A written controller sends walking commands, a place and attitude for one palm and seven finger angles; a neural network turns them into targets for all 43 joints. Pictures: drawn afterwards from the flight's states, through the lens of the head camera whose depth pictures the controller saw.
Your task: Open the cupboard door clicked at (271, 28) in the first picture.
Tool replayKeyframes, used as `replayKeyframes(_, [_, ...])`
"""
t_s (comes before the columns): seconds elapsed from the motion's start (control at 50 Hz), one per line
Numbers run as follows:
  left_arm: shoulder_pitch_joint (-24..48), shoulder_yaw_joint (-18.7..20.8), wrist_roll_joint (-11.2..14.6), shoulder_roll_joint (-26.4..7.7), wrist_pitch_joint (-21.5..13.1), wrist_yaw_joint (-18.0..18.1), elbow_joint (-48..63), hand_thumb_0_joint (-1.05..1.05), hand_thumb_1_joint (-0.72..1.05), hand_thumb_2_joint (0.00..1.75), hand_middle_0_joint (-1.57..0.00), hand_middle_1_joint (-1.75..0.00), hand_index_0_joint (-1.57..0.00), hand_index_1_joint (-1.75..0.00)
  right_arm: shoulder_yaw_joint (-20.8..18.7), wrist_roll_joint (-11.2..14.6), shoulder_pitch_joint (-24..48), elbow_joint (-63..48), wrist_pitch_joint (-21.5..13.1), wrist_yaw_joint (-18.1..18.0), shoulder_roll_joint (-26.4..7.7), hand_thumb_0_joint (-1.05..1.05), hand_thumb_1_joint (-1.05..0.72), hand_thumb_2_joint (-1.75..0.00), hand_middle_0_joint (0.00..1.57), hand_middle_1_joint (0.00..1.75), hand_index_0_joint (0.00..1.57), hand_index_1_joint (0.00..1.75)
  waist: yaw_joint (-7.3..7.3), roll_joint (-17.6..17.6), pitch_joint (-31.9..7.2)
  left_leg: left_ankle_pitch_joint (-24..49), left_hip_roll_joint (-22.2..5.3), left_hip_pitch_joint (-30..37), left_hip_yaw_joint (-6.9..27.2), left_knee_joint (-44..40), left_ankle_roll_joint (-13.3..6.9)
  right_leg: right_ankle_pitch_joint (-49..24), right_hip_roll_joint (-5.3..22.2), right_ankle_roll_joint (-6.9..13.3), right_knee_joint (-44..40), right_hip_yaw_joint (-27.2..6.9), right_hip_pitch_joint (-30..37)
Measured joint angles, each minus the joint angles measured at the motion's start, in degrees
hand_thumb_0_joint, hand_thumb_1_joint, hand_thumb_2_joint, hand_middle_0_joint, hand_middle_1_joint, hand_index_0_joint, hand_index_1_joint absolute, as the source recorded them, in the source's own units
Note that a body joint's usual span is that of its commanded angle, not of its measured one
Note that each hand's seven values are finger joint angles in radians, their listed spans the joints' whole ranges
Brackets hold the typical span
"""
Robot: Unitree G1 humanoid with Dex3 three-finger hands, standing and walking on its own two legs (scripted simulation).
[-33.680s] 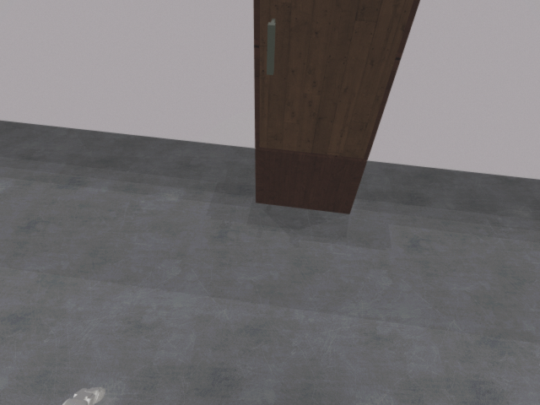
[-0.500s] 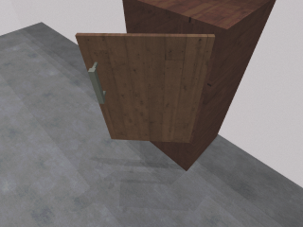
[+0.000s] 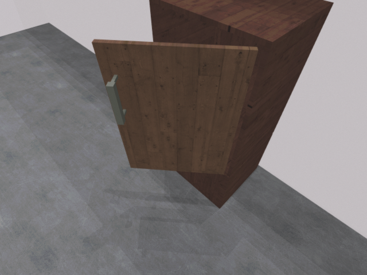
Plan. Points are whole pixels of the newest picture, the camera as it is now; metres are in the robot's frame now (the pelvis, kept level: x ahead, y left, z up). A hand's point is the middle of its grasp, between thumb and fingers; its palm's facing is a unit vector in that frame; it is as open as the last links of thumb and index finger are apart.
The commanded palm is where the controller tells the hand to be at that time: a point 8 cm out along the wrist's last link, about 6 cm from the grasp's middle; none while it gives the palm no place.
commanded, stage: look again from close up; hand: left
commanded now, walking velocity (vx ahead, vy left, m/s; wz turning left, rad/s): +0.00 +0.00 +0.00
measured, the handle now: (118, 100) +0.59 +0.23 +0.03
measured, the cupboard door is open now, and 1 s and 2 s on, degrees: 40 40 40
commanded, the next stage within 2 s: raise the hand with hooked fingers in 0.36 s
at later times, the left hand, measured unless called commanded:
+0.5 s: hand out of the picture +0.08 +0.22 -0.16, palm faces +0.07 -0.96 -0.26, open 7.4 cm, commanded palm +0.11 +0.27 -0.07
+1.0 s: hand (73, 261) +0.16 +0.24 -0.04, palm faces +0.04 -1.00 -0.03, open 9.3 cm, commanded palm +0.14 +0.30 -0.03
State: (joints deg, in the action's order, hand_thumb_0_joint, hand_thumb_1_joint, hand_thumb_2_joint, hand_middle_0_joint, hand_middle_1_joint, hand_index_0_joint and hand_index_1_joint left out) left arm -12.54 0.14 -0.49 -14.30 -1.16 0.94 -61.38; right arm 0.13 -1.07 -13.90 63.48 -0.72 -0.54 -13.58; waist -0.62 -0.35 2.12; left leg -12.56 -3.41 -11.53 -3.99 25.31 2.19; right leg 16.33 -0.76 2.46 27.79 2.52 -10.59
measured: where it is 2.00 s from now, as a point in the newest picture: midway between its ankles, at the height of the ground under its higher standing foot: outside the picture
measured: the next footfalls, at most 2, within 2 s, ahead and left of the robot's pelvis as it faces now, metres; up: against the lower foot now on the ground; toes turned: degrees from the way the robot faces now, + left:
none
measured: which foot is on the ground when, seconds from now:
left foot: down 0.00-1.00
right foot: down 0.00-1.00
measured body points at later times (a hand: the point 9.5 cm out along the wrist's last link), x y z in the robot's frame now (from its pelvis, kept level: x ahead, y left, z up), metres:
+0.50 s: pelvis +0.01 +0.01 +0.00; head +0.03 +0.01 +0.45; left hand +0.07 +0.27 -0.14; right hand +0.08 -0.25 -0.14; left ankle +0.01 +0.14 -0.74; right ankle -0.01 -0.09 -0.74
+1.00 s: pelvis -0.04 +0.01 -0.09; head +0.01 +0.03 +0.36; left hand +0.15 +0.29 -0.04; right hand +0.18 -0.21 -0.15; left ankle +0.01 +0.14 -0.74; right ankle -0.01 -0.09 -0.74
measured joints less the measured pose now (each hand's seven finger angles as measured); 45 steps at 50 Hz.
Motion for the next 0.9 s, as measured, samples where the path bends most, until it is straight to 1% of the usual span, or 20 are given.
replayKeyframes(0.28, [1.62,-0.24,-0.1,-0.28,-0.21,-0.24,-1.0,0.01,0.9,0.9,-0.2,-0.3,-0.2,-0.3,0.4,0.08,4.08,0.13,-0.45,0.01,0.06,0.01,-0.91,-0.9,0.2,0.3,0.2,0.3,0.49,-0.56,-0.63,-0.13,0.14,1.32,-0.49,-1.44,-0.17,-0.2,0.07,-0.35,-1.7,-0.46,1.28])
replayKeyframes(0.46, [1.66,-0.1,-0.19,-0.71,-0.29,-0.24,-1.16,0.01,0.9,0.9,-0.2,-0.3,-0.2,-0.3,0.35,0.13,5.36,0.06,-0.53,-0.04,-0.15,0.01,-0.91,-0.9,0.2,0.3,0.2,0.3,0.79,-0.73,-0.77,-0.28,0.37,2.0,-0.59,-2.02,-0.38,-0.22,0.27,-0.65,-2.55,-0.55,2.08])
replayKeyframes(0.48, [1.51,-0.06,-0.19,-0.4,-0.54,0.47,-1.03,0.01,0.9,0.9,-0.2,-0.3,-0.2,-0.3,0.16,0.28,5.35,-0.51,-0.31,-0.04,-0.41,0.01,-0.91,-0.9,0.2,0.3,0.2,0.3,0.72,-0.22,-0.79,-0.63,0.03,1.06,-0.55,-0.68,-0.45,-0.34,0.03,-0.8,-2.68,-0.38,1.93])
replayKeyframes(0.5, [-1.13,2.15,1.86,0.28,2.37,0.41,7.37,0.01,0.9,0.9,-0.2,-0.3,-0.2,-0.3,-0.22,1.03,4.23,-3.25,-0.77,-0.37,-0.54,0.01,-0.91,-0.9,0.2,0.3,0.2,0.3,0.58,0.04,-0.47,-1.13,-0.03,0.53,-0.45,0.22,-0.59,-0.26,0.02,-0.91,-2.24,-0.22,1.62])
replayKeyframes(0.52, [-4.32,4.21,3.15,0.91,2.26,0.41,17.52,0.02,0.9,0.89,-0.2,-0.3,-0.2,-0.31,-0.59,1.43,2.42,-6.29,-2.94,-1.25,-0.46,0.01,-0.91,-0.9,0.2,0.3,0.2,0.3,0.99,-0.2,-0.26,-1.34,0.38,0.51,-0.53,0.26,-0.79,0.2,0.44,-0.92,-1.12,-0.26,1.08])
replayKeyframes(0.54, [-7.24,5.06,4.74,1.44,0.64,0.88,26.71,0.02,0.9,0.89,-0.2,-0.31,-0.2,-0.31,-0.94,1.82,0.82,-8.95,-5.5,-2.04,-0.4,0.01,-0.91,-0.9,0.2,0.3,0.2,0.3,1.07,-0.29,-0.48,-1.34,0.89,0.19,-0.38,0.48,-0.9,0.86,0.98,-0.96,0.09,-0.1,0.47])
replayKeyframes(0.56, [-9.14,5.65,6.29,2.11,-1.24,1.14,34.0,0.02,0.89,0.89,-0.2,-0.31,-0.2,-0.31,-1.38,2.25,-0.3,-11.2,-7.81,-2.49,-0.42,0.01,-0.91,-0.9,0.2,0.3,0.2,0.3,0.67,0.02,-0.91,-1.42,1.34,-0.6,0.19,1.23,-1.02,1.5,1.47,-1.08,1.08,0.46,-0.08])
replayKeyframes(0.58, [-9.85,6.44,7.7,2.86,-3.52,0.82,39.27,0.02,0.88,0.89,-0.2,-0.32,-0.2,-0.32,-1.91,2.36,-0.9,-13.31,-9.57,-2.71,-0.43,0.01,-0.91,-0.9,0.2,0.3,0.2,0.3,0.16,0.5,-1.42,-1.71,1.65,-1.99,0.89,2.59,-1.14,2.07,1.84,-1.23,2.19,1.15,-1.0])
replayKeyframes(0.62, [-9.08,8.44,10.23,3.88,-10.1,-1.46,44.61,0.02,0.86,0.88,-0.2,-0.33,-0.2,-0.33,-2.63,2.02,-0.53,-16.69,-11.73,-2.73,-0.28,0.01,-0.91,-0.9,0.2,0.3,0.2,0.3,-0.65,1.02,-3.14,-2.8,1.95,-6.7,1.75,6.62,-1.27,3.39,2.36,-1.4,5.94,1.95,-5.22])
replayKeyframes(0.66, [-7.06,10.16,12.29,4.1,-17.93,-5.81,45.52,0.01,0.83,0.86,-0.2,-0.35,-0.2,-0.35,-3.04,1.79,0.88,-19.78,-13.15,-2.17,-0.01,0.01,-0.91,-0.9,0.2,0.3,0.2,0.3,-0.73,0.85,-4.88,-4.43,1.86,-12.99,1.81,12.0,-1.26,5.18,2.6,-1.28,11.62,1.87,-11.65])
replayKeyframes(0.7, [-5.55,11.2,13.9,3.67,-25.37,-11.62,45.07,0.01,0.8,0.85,-0.2,-0.37,-0.2,-0.37,-3.26,1.59,2.47,-22.7,-14.38,-1.33,0.12,0.01,-0.91,-0.9,0.2,0.3,0.2,0.3,-0.32,0.25,-6.57,-6.51,1.54,-19.89,1.52,18.24,-1.17,7.32,2.65,-1.03,18.22,1.4,-18.85])
replayKeyframes(0.74, [-4.78,11.84,15.09,2.86,-31.47,-18.29,44.33,0.01,0.76,0.83,-0.21,-0.39,-0.2,-0.4,-3.39,1.61,3.95,-25.48,-15.53,-0.51,-0.11,0.01,-0.91,-0.9,0.2,0.3,0.2,0.3,0.18,-0.26,-7.78,-7.75,1.14,-26.43,1.58,24.63,-0.95,9.62,2.53,-0.75,24.73,1.12,-25.42])
replayKeyframes(0.76, [-4.65,12.1,15.76,2.36,-33.28,-21.63,44.09,0.01,0.74,0.83,-0.21,-0.41,-0.21,-0.41,-3.44,1.74,4.59,-26.81,-15.89,-0.22,-0.35,0.01,-0.91,-0.9,0.2,0.3,0.2,0.3,0.49,-0.36,-8.16,-9.22,0.95,-29.28,1.74,27.89,-1.01,10.66,2.43,-0.74,27.84,1.08,-28.25])
replayKeyframes(0.78, [-4.76,12.35,16.57,1.9,-34.08,-24.49,44.09,0.01,0.72,0.82,-0.21,-0.42,-0.21,-0.42,-3.46,1.97,5.1,-28.02,-16.03,-0.09,-0.54,0.01,-0.91,-0.9,0.2,0.3,0.2,0.3,0.78,-0.53,-8.52,-10.71,0.81,-31.78,1.81,30.85,-1.04,11.63,2.4,-0.53,30.58,1.03,-30.67])
replayKeyframes(0.8, [-5.07,12.59,17.57,1.6,-33.97,-26.67,44.37,0.01,0.7,0.81,-0.21,-0.43,-0.21,-0.44,-3.42,2.26,5.48,-29.14,-15.98,-0.16,-0.71,0.01,-0.91,-0.9,0.2,0.3,0.2,0.3,1.08,-0.63,-8.79,-11.95,0.69,-33.82,1.92,33.38,-1.04,12.55,2.4,-0.6,32.94,1.03,-32.62])
replayKeyframes(0.82, [-5.51,12.86,18.54,1.47,-33.17,-28.11,44.94,0.01,0.67,0.8,-0.21,-0.45,-0.21,-0.45,-3.34,2.54,5.71,-30.13,-15.84,-0.42,-0.84,0.01,-0.91,-0.9,0.2,0.3,0.2,0.3,1.39,-0.62,-8.92,-12.72,0.57,-35.4,2.14,35.46,-0.87,13.3,2.36,-0.6,34.85,1.15,-34.04])
replayKeyframes(0.86, [-6.4,13.44,20.11,1.41,-30.55,-28.94,46.79,0.01,0.63,0.78,-0.22,-0.48,-0.22,-0.48,-3.01,2.97,5.69,-31.63,-15.4,-1.2,-0.98,0.02,-0.91,-0.9,0.2,0.3,0.2,0.3,2.1,-0.43,-8.89,-13.98,0.34,-37.48,2.74,38.64,-0.9,14.4,2.21,-0.45,37.43,1.62,-35.64])
replayKeyframes(0.9, [-6.96,13.97,20.52,1.36,-28.04,-27.83,49.22,0.01,0.58,0.76,-0.22,-0.51,-0.22,-0.51,-2.39,3.16,5.27,-32.22,-15.07,-2.1,-0.88,0.02,-0.91,-0.9,0.2,0.3,0.2,0.3,2.65,-0.03,-8.6,-14.69,0.17,-38.46,3.62,40.52,-0.89,14.95,2.03,-0.38,38.51,2.41,-35.94])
